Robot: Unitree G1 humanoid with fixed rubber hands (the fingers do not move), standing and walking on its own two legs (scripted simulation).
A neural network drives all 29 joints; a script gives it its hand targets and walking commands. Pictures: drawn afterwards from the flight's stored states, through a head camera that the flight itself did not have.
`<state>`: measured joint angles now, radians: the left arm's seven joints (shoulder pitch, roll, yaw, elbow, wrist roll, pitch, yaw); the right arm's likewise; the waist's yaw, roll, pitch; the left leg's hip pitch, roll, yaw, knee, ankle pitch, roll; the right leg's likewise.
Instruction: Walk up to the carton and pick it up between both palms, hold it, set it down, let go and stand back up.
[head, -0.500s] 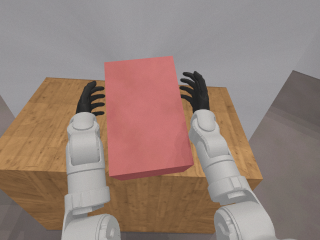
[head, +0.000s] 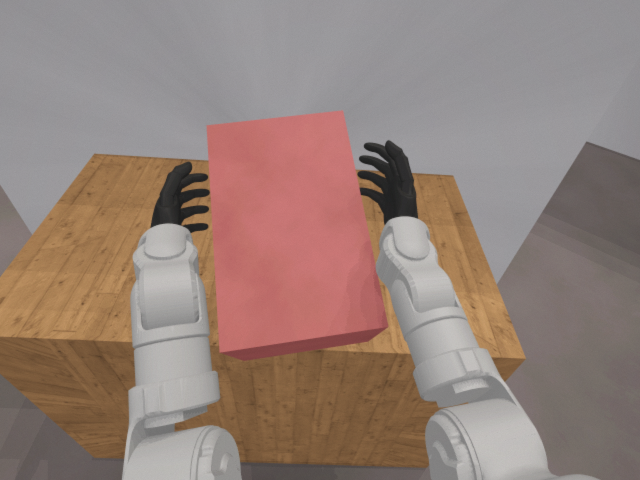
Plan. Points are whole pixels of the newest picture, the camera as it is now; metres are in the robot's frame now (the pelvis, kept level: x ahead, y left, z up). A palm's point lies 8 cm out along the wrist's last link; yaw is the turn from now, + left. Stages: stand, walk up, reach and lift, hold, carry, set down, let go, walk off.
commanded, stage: hold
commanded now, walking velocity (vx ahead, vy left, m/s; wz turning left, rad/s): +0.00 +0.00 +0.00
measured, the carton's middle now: (291, 239) +0.40 +0.00 +0.09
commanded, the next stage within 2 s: set down in 1.30 s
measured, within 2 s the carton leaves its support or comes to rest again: neither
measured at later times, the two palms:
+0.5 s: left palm (170, 229) +0.36 +0.14 +0.16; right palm (395, 208) +0.36 -0.12 +0.17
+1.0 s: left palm (175, 227) +0.36 +0.14 +0.16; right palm (400, 208) +0.36 -0.13 +0.17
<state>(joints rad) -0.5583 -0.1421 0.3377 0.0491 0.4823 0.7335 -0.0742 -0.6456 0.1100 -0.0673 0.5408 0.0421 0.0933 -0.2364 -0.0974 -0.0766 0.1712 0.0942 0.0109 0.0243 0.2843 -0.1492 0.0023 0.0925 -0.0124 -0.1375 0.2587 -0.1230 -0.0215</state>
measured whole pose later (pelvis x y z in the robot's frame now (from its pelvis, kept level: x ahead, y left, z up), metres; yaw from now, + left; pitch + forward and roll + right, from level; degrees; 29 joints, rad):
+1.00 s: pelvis +0.00 +0.00 +0.00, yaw +0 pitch -13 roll +0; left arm -0.55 -0.15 0.32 0.02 0.47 0.72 -0.05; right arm -0.64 0.10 -0.05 0.53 0.06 0.07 -0.25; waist -0.10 -0.07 0.17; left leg 0.08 0.02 0.03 0.29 -0.15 0.00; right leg 0.08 -0.01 -0.13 0.25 -0.12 -0.02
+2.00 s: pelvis +0.04 -0.01 +0.00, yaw +1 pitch -5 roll +0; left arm -0.39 -0.19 0.30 0.20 0.42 0.37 0.04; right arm -0.57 0.10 -0.08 0.68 -0.05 -0.27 -0.18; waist -0.04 -0.05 0.10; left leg -0.01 0.03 0.00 0.30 -0.18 -0.03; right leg 0.02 0.01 -0.16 0.23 -0.15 -0.04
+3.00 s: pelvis +0.04 -0.03 +0.00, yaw -2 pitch +0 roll +0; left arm -0.54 -0.25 0.52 0.57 0.45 0.14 0.11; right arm -0.84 0.09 -0.42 1.06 -0.27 -0.24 -0.08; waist 0.05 -0.04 0.00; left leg -0.09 0.05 0.05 0.27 -0.18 -0.04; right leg -0.12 0.03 -0.12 0.28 -0.16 -0.06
